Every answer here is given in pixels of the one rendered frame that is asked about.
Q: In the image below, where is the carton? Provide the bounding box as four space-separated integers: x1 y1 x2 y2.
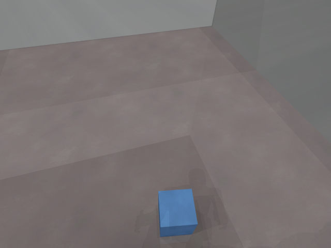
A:
158 189 198 237

